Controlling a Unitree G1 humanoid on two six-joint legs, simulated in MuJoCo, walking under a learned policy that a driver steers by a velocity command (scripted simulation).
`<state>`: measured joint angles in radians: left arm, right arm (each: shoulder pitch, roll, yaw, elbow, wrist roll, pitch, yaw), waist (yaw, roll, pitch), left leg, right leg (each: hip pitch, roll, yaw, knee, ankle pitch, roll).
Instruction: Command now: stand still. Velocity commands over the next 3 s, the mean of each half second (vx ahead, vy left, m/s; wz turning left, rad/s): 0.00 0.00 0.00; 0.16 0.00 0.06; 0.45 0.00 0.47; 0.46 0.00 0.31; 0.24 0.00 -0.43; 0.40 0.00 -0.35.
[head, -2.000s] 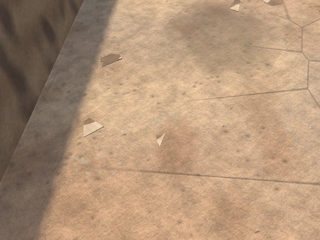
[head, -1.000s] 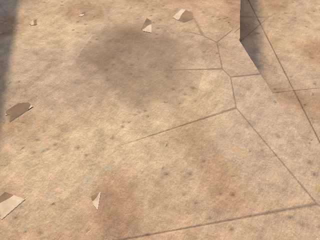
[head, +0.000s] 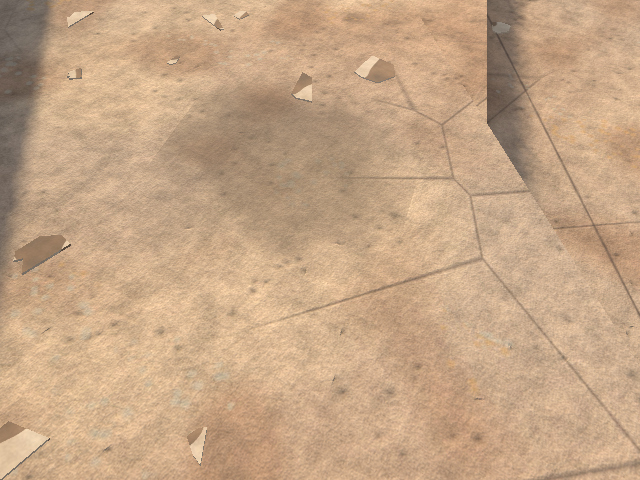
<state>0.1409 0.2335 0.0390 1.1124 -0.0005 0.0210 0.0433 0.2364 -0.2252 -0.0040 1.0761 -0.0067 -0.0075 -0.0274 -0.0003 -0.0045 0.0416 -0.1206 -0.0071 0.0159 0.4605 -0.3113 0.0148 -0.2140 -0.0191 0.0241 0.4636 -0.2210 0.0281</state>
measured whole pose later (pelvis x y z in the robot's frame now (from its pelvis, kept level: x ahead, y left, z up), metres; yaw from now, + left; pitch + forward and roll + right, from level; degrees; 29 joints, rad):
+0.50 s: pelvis +0.00 +0.00 +0.00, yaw +0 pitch -1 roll +0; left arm 0.20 0.21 0.03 1.15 0.00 0.02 0.05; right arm 0.31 -0.19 0.00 1.08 0.00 -0.01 -0.03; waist 0.00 -0.01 0.03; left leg -0.13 -0.01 0.02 0.45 -0.30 0.02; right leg -0.23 -0.03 0.03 0.46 -0.21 0.03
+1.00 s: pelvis +0.07 -0.04 -0.01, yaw +3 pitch +1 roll +0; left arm 0.24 0.23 0.06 1.09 -0.01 -0.11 0.01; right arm 0.42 -0.24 -0.05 1.04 0.04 -0.04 -0.03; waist 0.00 0.04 -0.01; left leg -0.23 0.00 -0.08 0.82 -0.47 0.04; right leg -0.27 -0.01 -0.08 0.58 -0.31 -0.03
